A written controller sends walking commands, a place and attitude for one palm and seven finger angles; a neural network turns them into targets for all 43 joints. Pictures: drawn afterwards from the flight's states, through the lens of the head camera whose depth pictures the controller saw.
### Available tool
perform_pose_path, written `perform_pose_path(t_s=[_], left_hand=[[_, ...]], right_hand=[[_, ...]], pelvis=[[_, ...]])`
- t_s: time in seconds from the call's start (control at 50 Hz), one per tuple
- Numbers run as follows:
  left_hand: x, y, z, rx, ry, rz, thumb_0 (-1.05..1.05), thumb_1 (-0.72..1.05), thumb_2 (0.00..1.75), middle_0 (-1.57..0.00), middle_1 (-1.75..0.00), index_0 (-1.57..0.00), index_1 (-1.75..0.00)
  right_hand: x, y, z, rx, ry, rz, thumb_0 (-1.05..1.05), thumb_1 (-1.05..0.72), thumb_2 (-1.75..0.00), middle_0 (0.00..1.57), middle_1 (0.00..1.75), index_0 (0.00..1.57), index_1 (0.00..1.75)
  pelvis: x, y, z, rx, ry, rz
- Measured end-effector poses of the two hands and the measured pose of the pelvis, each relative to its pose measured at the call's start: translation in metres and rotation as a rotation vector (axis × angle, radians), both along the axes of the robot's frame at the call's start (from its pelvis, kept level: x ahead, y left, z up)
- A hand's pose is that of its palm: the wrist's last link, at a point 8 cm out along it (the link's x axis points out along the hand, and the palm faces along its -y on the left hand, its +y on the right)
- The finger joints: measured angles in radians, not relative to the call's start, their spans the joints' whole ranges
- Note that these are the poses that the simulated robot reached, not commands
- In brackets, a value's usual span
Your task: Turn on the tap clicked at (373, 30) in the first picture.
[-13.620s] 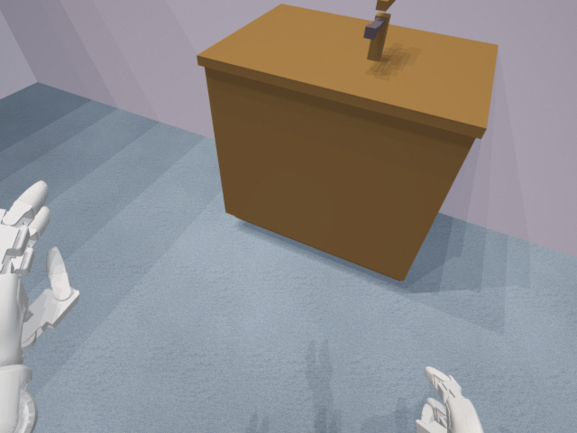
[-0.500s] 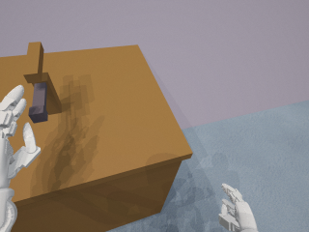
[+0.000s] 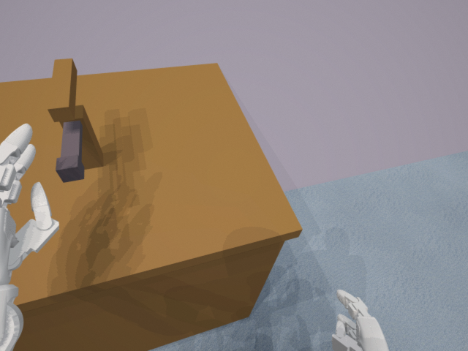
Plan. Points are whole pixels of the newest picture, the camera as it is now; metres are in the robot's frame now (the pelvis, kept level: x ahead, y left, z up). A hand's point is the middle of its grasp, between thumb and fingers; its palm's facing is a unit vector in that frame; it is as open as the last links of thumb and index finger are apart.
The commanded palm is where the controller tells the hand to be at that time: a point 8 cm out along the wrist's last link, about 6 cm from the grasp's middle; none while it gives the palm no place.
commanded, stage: look again from close up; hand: left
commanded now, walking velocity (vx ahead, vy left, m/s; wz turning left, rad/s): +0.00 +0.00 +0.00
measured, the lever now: (70, 168) +0.32 +0.28 +0.14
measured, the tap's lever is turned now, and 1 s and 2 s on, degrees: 0 0 0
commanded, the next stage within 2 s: shuffle to correct the standing spot in 0.28 s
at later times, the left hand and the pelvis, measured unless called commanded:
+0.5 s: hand (58, 229) +0.21 +0.24 +0.17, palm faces +0.41 -0.85 -0.34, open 7.4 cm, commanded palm +0.16 +0.27 +0.18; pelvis +0.00 -0.01 +0.00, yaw +0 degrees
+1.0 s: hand (89, 256) +0.19 +0.19 +0.16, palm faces +0.40 -0.84 -0.36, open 7.4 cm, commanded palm +0.13 +0.23 +0.18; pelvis -0.03 -0.05 -0.01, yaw +0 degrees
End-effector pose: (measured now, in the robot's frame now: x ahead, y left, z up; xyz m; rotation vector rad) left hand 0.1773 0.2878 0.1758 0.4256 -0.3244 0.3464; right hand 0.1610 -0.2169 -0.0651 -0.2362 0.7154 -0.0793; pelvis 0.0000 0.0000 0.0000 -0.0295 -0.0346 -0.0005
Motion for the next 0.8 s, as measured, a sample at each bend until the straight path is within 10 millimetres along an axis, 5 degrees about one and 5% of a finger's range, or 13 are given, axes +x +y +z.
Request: perform_pose_path(t_s=[0.54,0.8], left_hand=[[-0.006,-0.012,0.001,-0.011,0.015,0.03,0.01,0.89,0.9,-0.21,-0.3,-0.21,-0.3],[-0.02,-0.052,0.005,0.056,0.032,-0.041,0.01,0.89,0.9,-0.21,-0.3,-0.21,-0.3]], right_hand=[[0.004,-0.013,0.002,0.01,-0.019,-0.004,0.01,-0.9,-0.9,0.2,0.3,0.2,0.3],[-0.011,-0.039,-0.011,0.034,-0.015,-0.007,0.01,-0.9,-0.9,0.2,0.3,0.2,0.3]], pelvis=[[-0.005,-0.015,0.001,0.008,0.003,-0.003],[-0.027,-0.044,-0.006,0.011,0.026,-0.017]])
